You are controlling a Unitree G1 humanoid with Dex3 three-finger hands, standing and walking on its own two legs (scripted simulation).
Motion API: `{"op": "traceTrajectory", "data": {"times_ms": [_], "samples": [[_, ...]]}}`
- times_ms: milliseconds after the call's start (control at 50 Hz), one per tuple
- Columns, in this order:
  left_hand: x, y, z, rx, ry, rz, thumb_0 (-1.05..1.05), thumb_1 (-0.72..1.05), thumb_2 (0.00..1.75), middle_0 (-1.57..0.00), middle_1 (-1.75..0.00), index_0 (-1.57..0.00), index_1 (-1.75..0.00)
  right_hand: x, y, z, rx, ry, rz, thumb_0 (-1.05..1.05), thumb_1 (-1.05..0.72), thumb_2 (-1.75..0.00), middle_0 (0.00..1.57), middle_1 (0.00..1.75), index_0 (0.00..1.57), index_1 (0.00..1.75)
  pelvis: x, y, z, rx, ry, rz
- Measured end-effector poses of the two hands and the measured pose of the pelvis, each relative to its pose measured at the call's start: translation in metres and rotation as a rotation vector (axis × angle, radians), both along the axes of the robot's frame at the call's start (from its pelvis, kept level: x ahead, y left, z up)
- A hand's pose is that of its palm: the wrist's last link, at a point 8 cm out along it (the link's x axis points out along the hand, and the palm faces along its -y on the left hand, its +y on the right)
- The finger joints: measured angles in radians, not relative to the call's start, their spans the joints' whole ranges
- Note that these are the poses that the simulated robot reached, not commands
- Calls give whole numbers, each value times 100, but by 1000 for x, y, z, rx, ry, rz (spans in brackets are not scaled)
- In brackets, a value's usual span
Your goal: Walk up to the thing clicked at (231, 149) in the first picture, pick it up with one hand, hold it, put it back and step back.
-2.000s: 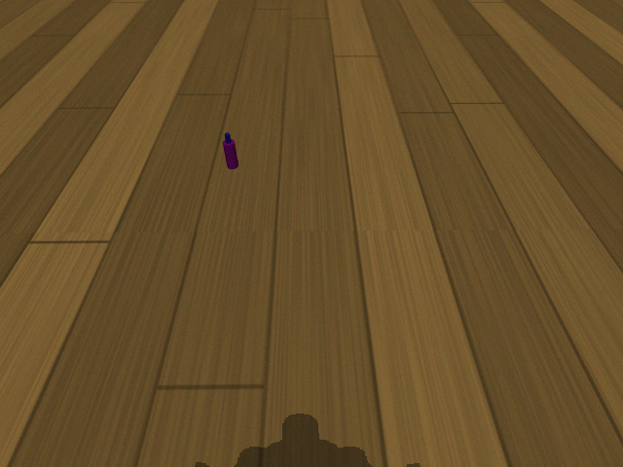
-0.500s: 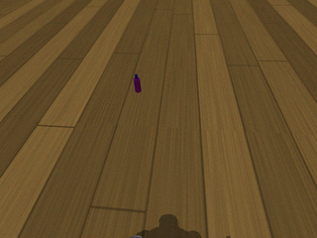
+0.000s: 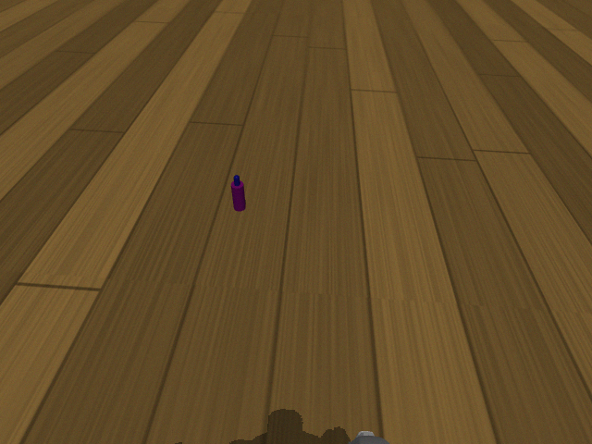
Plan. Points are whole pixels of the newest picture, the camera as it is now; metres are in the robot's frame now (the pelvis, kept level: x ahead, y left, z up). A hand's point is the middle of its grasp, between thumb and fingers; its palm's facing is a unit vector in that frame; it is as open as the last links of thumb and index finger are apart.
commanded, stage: walk up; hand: left
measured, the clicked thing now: (238, 192) +1.37 +0.23 -0.67
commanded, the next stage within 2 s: none
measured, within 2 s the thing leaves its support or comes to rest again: neither
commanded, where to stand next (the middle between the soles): +1.04 +0.01 m, yaw +1 degrees
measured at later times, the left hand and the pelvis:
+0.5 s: hand (158, 380) +0.28 +0.23 -0.13, palm faces +0.03 -0.93 -0.37, open 7.4 cm; pelvis +0.26 -0.05 +0.00, yaw +2 degrees
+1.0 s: hand (172, 256) +0.54 +0.26 -0.14, palm faces -0.06 -0.94 -0.34, open 7.4 cm; pelvis +0.47 -0.02 +0.00, yaw +1 degrees
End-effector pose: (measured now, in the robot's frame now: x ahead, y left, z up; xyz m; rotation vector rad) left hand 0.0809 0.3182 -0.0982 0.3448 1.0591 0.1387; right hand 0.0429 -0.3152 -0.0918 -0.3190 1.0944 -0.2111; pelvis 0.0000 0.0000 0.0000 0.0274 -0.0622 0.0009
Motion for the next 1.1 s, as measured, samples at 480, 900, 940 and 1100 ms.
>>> {"op": "traceTrajectory", "data": {"times_ms": [480,900,940,1100], "samples": [[181,-53,7,37,94,117,1,90,90,-21,-30,-20,-30,314,-41,-12,37,-28,123,1,-90,-90,20,30,20,30,249,-48,0,-42,26,33],[400,-7,-16,-20,81,54,1,90,90,-20,-30,-20,-29,445,-2,14,-43,4,43,1,-90,-90,20,30,21,30,434,-7,2,-26,3,25],[421,-8,-12,-10,83,45,1,90,90,-20,-30,-20,-29,448,-7,9,-35,25,25,1,-90,-90,20,30,21,30,449,-10,2,-17,3,20],[519,-35,-2,48,49,-4,1,90,90,-20,-30,-20,-29,487,-36,-30,18,98,-18,1,-90,-90,20,30,21,30,518,-35,-14,22,22,4]]}}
